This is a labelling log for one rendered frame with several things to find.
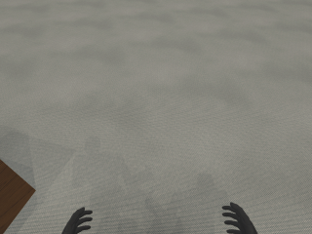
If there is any pedestal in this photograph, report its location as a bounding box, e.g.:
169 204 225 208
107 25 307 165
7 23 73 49
0 159 36 234

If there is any robot left hand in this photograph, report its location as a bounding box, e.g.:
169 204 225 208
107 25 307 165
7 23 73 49
61 207 93 234

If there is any robot right hand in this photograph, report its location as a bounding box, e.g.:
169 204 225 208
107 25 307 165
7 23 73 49
222 202 258 234

